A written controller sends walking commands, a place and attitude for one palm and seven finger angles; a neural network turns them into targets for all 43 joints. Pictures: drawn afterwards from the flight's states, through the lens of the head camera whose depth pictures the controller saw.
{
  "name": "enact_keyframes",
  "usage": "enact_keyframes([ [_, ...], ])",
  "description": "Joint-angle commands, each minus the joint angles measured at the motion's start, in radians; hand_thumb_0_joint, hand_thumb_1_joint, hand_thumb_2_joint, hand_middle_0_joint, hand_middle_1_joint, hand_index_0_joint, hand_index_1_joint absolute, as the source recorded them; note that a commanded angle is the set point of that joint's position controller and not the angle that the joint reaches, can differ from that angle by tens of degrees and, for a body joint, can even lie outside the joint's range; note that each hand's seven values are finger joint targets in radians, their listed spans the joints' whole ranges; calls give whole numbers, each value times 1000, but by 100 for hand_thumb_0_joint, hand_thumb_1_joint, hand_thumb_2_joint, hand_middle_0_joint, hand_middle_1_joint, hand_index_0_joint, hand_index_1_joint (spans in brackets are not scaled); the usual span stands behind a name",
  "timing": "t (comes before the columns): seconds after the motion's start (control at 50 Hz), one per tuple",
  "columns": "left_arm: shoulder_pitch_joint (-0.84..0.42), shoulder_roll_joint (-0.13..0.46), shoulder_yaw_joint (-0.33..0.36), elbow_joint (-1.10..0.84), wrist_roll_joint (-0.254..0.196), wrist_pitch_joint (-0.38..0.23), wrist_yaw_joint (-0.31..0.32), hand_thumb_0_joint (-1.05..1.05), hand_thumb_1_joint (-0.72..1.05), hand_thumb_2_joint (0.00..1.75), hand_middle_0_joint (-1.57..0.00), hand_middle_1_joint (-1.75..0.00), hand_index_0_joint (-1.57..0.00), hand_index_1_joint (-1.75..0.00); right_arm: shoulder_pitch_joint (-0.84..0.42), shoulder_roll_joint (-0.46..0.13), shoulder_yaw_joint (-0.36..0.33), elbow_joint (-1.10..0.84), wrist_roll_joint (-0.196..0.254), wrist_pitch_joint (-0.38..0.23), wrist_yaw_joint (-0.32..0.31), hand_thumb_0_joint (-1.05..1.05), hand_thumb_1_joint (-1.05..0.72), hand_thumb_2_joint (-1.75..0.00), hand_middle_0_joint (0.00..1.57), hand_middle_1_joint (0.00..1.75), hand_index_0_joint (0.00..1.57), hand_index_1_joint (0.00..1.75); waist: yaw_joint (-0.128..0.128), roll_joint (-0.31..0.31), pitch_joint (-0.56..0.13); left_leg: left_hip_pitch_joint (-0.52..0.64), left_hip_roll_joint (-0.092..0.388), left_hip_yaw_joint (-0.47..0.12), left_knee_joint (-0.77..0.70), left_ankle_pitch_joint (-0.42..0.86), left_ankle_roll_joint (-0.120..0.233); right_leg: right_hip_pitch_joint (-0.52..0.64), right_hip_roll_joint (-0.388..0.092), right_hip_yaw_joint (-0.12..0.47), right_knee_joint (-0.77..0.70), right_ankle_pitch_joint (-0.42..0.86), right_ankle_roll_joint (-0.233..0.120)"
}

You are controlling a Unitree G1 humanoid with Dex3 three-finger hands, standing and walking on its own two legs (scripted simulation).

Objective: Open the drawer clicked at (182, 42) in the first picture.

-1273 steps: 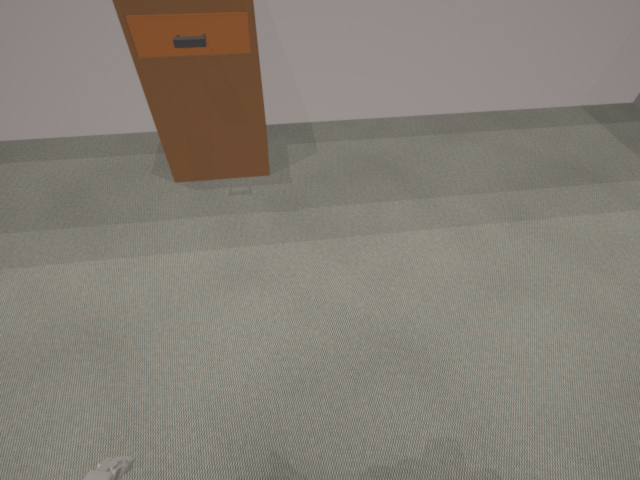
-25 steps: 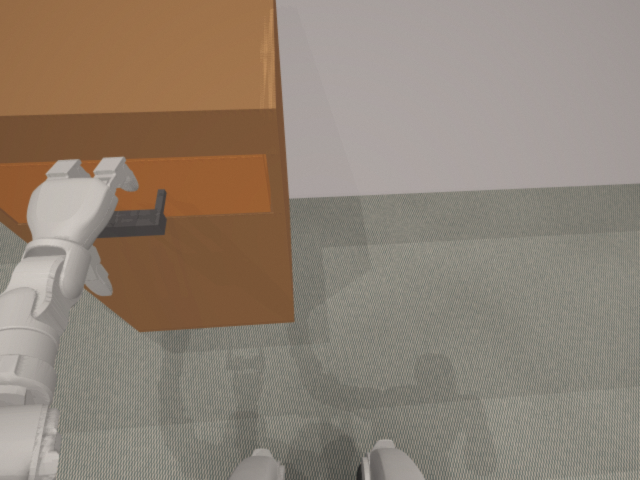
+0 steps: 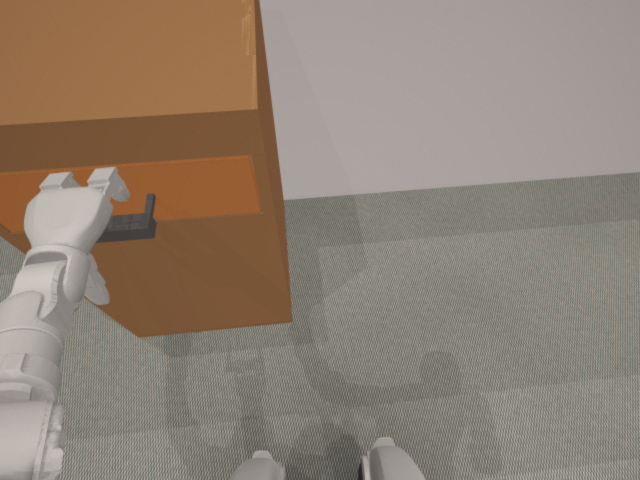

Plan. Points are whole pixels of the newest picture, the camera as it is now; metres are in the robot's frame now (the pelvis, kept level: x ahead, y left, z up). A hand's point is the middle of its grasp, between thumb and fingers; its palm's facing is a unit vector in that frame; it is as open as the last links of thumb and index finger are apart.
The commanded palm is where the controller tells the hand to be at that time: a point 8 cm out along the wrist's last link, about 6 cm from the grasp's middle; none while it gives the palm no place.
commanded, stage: lower the fingers behind the handle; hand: left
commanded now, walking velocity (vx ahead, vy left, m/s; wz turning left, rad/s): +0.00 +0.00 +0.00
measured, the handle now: (117, 215) +0.49 +0.32 -0.04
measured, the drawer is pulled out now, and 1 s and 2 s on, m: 0.00 0.00 0.00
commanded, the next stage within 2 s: lift the fingers back up to retry in 1.40 s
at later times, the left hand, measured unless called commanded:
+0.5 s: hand (99, 249) +0.41 +0.31 -0.02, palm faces -0.07 +0.00 -1.00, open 13.9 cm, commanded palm +0.40 +0.31 +0.03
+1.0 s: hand (101, 246) +0.42 +0.31 -0.02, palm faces -0.04 +0.03 -1.00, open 13.9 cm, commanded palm +0.40 +0.31 +0.00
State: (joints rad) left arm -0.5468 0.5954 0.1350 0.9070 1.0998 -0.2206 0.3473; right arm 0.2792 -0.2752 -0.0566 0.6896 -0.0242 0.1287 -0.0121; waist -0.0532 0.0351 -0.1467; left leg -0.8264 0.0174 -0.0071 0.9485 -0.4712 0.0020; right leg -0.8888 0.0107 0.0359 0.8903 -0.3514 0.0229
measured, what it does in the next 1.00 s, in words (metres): stands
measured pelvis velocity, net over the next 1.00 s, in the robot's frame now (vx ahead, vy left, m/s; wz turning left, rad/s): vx -0.03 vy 0.00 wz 0.02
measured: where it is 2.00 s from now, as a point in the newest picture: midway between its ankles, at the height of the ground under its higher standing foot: outside the picture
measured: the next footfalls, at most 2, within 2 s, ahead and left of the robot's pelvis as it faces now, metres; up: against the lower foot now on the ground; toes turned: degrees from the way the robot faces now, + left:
none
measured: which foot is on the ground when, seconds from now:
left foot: down 0.00-1.00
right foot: down 0.00-1.00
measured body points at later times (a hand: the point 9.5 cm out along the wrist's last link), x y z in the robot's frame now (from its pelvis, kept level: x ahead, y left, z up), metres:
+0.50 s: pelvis -0.01 +0.00 -0.02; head +0.11 +0.00 +0.42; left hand +0.41 +0.31 +0.04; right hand +0.05 -0.28 -0.15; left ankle -0.02 +0.12 -0.68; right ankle +0.04 -0.14 -0.68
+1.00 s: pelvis -0.03 +0.00 -0.04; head +0.10 +0.00 +0.39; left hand +0.42 +0.31 +0.03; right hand +0.04 -0.28 -0.17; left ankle -0.02 +0.12 -0.68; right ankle +0.04 -0.14 -0.68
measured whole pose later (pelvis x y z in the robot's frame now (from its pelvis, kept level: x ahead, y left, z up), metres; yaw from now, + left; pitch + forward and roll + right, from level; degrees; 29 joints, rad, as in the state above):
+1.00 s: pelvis -0.03 +0.00 -0.04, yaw +1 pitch +25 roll -1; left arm -0.72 0.65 0.07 1.03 1.10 -0.19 0.37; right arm 0.28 -0.28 -0.03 0.69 -0.01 0.08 -0.03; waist -0.06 0.03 -0.18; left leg -1.09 0.00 -0.02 1.16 -0.51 0.00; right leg -1.15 0.00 0.03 1.10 -0.39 0.03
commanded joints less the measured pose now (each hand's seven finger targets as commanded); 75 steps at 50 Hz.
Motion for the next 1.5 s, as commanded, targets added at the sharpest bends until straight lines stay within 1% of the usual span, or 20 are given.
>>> enact_keyframes([
  [0.0, -294, 302, 80, -172, -12, 26, 58, 0, -50, 30, -30, -120, -30, -120, 96, -160, -60, -61, -4, -18, -11, 0, -90, -90, 20, 30, 20, 30, 21, 18, -436, 159, -42, 39, -101, 393, 29, 320, 34, -50, -56, 323, -58],
  [0.08, -399, 304, 64, -220, -12, -10, 57, 0, -50, 30, -30, -120, -30, -120, 100, -162, -66, -38, -4, -29, -31, 0, -90, -90, 20, 30, 20, 30, -19, 10, -442, 165, -38, 26, -83, 336, 37, 272, 28, -43, -59, 266, -52],
  [0.12, -406, 333, 88, -230, -16, -30, 59, 0, -50, 30, -30, -120, -30, -120, 95, -166, -64, -27, -9, -31, -39, 0, -90, -90, 20, 30, 20, 30, -19, 18, -452, 162, -38, 20, -66, 339, 39, 254, 28, -40, -46, 259, -56],
  [0.2, -392, 295, 52, -152, -3, -29, 74, 0, -50, 30, -30, -120, -30, -120, 88, -160, -57, -9, -9, -38, -37, 0, -90, -90, 20, 30, 20, 30, -22, 76, -374, 126, -40, 17, -52, 292, 32, 158, 29, -51, -32, 186, -61],
  [0.22, -394, 315, 71, -147, -4, -25, 77, 0, -50, 30, -30, -120, -30, -120, 89, -163, -54, -4, -11, -37, -32, 0, -90, -90, 20, 30, 20, 30, -13, 89, -377, 131, -37, 10, -55, 304, 28, 148, 30, -59, -24, 179, -66],
  [0.34, -341, 345, 77, -55, -5, 30, 63, 0, -50, 30, -30, -120, -30, -120, 93, -168, -43, -29, -7, -30, -20, 0, -90, -90, 20, 30, 20, 30, 13, 49, -422, 65, -47, 27, -43, 298, 31, 200, 31, -50, -4, 211, -59],
  [0.42, -383, 325, 67, -119, 3, 3, 57, 0, -50, 30, -30, -120, -30, -120, 97, -167, -49, -31, -14, -36, -22, 0, -90, -90, 20, 30, 20, 30, 2, 68, -474, 107, -36, 17, -19, 339, 30, 170, 33, -56, 17, 228, -63],
  [0.5, -352, 263, 24, -46, -7, 10, 53, 0, -50, 30, -30, -120, -30, -120, 99, -164, -50, -30, -5, -42, -24, 0, -90, -90, 20, 30, 20, 30, -22, -1, -384, 33, -37, 20, -13, 249, 34, 126, 30, -55, 8, 163, -55],
  [0.54, -380, 307, 48, -36, 2, 5, 56, 0, -50, 30, -30, -120, -30, -120, 105, -172, -47, -21, -6, -43, -25, 0, -90, -90, 20, 30, 20, 30, -20, -2, -389, 15, -36, 14, -7, 239, 34, 109, 28, -56, 23, 147, -57],
  [0.6, -372, 248, 3, -20, 8, 15, 58, 0, -50, 30, -30, -120, -30, -120, 112, -167, -50, -25, -6, -48, -23, 0, -90, -90, 20, 30, 20, 30, -26, 10, -387, 26, -36, 11, 2, 250, 31, 75, 29, -63, 32, 142, -61],
  [0.66, -335, 257, 17, 2, 2, 24, 56, 0, -50, 30, -30, -120, -30, -120, 121, -169, -49, -22, -7, -45, -18, 0, -90, -90, 20, 30, 20, 30, -12, 3, -407, 19, -38, 13, 14, 268, 30, 83, 30, -61, 44, 160, -62],
  [0.72, -380, 219, -18, 8, -4, 31, 46, 0, -50, 30, -30, -120, -30, -120, 124, -165, -48, -26, -4, -50, -20, 0, -90, -90, 20, 30, 20, 30, -35, -11, -377, -6, -36, 10, 17, 226, 32, 54, 27, -63, 42, 125, -61],
  [0.8, -370, 273, 1, 54, -6, 49, 27, 0, -50, 30, -30, -120, -30, -120, 123, -174, -37, -34, 4, -54, -26, 0, -90, -90, 20, 30, 20, 30, -31, -53, -358, -76, -43, 15, 29, 162, 40, 64, 24, -55, 48, 89, -56],
  [0.94, -359, 265, -28, 104, -13, 51, -14, 0, -50, 30, -30, -120, -30, -120, 122, -173, -26, -54, 16, -67, -32, 0, -90, -90, 20, 30, 20, 30, -40, -63, -329, -152, -48, 22, 65, 100, 44, 22, 20, -48, 68, 46, -54],
  [1.04, -370, 310, -6, 91, -14, 44, -34, 0, -50, 30, -30, -120, -30, -120, 125, -179, -23, -67, 19, -75, -39, 0, -90, -90, 20, 30, 20, 30, -29, -51, -360, -182, -50, 24, 84, 72, 43, 15, 17, -44, 90, 21, -52],
  [1.22, -406, 293, -21, 44, -28, 38, -53, 0, -50, 30, -30, -120, -30, -120, 136, -175, -25, -69, 24, -87, -50, 0, -90, -90, 20, 30, 20, 30, -44, -42, -381, -169, -45, 14, 85, 54, 44, -12, 17, -50, 97, -3, -51],
  [1.26, -363, 305, -2, 52, -32, 37, -51, 0, -50, 30, -30, -120, -30, -120, 135, -178, -25, -69, 24, -88, -49, 0, -90, -90, 20, 30, 20, 30, -29, -50, -396, -172, -46, 17, 88, 51, 45, 3, 18, -47, 98, -5, -50],
  [1.32, -428, 313, -12, 50, -33, 34, -53, 0, -50, 30, -30, -120, -30, -120, 133, -179, -20, -68, 25, -95, -55, 0, -90, -90, 20, 30, 20, 30, -52, -66, -352, -204, -45, 12, 88, 0, 47, -25, 16, -45, 88, -59, -48],
  [1.34, -445, 312, -23, 45, -26, 31, -51, 0, -50, 30, -30, -120, -30, -120, 137, -178, -19, -67, 25, -98, -55, 0, -90, -90, 20, 30, 20, 30, -51, -31, -364, -197, -45, 11, 87, 3, 46, -31, 15, -47, 95, -56, -49],
  [1.48, -420, 324, 15, 4, -28, 10, -34, 0, -50, 30, -30, -120, -30, -120, 148, -175, -27, -56, 12, -98, -48, 0, -90, -90, 20, 30, 20, 30, -33, -1, -443, -149, -42, 6, 101, 96, 43, -9, 20, -53, 120, 21, -54],
])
